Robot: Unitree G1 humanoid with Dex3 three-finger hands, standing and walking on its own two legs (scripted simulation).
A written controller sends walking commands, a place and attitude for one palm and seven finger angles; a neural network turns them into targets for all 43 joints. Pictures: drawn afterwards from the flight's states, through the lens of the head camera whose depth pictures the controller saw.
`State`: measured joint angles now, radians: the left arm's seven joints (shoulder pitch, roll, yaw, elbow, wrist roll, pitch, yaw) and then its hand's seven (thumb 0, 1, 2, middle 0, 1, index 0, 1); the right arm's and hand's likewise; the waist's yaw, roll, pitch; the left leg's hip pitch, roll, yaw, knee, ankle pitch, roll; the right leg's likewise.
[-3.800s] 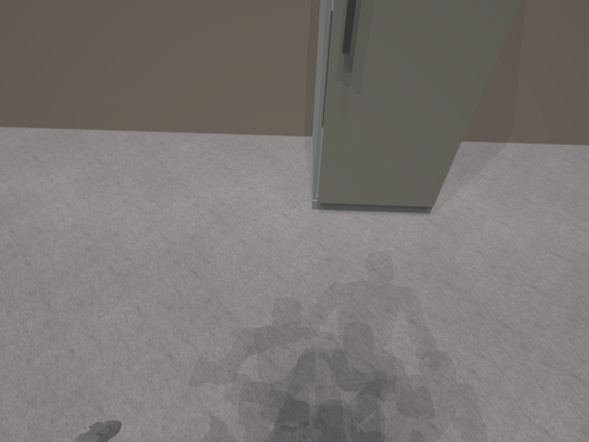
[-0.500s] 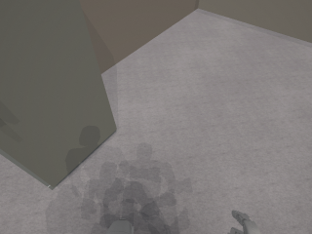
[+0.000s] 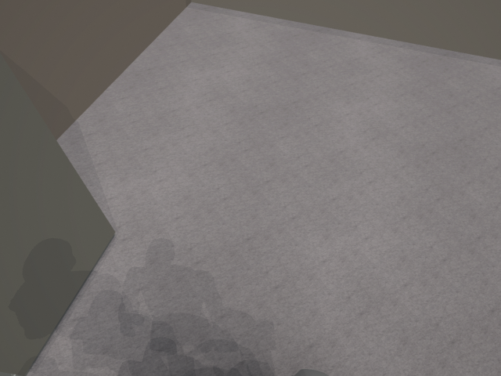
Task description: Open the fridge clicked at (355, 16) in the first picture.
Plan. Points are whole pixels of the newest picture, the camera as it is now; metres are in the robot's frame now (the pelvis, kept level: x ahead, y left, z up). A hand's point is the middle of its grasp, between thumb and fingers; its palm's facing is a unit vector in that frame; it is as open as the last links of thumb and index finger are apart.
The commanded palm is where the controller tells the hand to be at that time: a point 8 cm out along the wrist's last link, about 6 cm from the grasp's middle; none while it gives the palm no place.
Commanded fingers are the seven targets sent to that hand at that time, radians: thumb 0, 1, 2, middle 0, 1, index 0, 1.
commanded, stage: walk to a spot facing it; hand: left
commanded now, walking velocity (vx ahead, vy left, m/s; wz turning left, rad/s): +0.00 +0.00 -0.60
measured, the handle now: out of the picture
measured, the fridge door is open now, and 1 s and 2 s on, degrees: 0 0 0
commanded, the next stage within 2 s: turn to face it in 0.98 s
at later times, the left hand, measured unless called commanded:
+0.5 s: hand out of the picture +0.13 +0.16 -0.17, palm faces -0.20 -0.96 -0.21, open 7.4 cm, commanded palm none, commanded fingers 0.00 0.90 0.90 -0.20 -0.30 -0.20 -0.30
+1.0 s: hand (229, 255) +0.38 +0.06 -0.17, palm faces -0.59 -0.78 -0.20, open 7.4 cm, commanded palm none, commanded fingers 0.00 0.90 0.90 -0.20 -0.30 -0.20 -0.30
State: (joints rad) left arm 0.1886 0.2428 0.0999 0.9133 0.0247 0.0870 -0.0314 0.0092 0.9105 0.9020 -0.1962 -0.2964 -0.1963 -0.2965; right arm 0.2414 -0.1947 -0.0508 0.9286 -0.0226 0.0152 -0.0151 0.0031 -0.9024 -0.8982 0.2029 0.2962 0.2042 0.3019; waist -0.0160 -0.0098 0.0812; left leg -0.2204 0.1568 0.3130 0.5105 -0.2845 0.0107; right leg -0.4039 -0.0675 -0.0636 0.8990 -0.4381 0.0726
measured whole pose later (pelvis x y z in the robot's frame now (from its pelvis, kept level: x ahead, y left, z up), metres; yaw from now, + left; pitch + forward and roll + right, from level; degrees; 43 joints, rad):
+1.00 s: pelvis +0.17 -0.03 -0.01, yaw -36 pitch +0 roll -1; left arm 0.11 0.22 0.09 0.92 0.03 0.05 -0.03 0.01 0.91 0.90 -0.19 -0.30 -0.19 -0.30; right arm 0.36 -0.17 -0.05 1.02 -0.02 0.00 -0.02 0.00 -0.90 -0.90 0.20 0.30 0.20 0.30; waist -0.04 0.00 0.11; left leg -0.05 0.14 0.38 0.51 -0.44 -0.02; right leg -0.49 -0.05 -0.12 0.77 -0.29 0.03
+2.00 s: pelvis +0.19 -0.08 -0.01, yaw -16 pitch +1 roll +0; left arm 0.14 0.21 0.07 0.90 0.01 0.04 0.02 0.01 0.91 0.90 -0.20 -0.30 -0.20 -0.30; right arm 0.23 -0.24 -0.08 0.94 -0.02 0.06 0.01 0.00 -0.90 -0.90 0.20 0.30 0.20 0.30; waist -0.05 0.04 0.03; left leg -0.38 -0.08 -0.12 0.47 -0.10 0.02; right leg -0.30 -0.01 0.00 0.66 -0.39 0.06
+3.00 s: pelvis +0.17 -0.10 -0.01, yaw +22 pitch +0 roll +1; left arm 0.12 0.20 0.04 0.83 0.02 0.01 0.02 0.01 0.91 0.90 -0.20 -0.30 -0.20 -0.30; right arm 0.22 -0.26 -0.08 0.93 -0.01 0.06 0.01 0.00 -0.90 -0.90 0.20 0.30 0.20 0.30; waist -0.04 0.07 0.07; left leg -0.38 -0.06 -0.12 0.76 -0.43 -0.03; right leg -0.29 -0.04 -0.07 0.60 -0.31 0.01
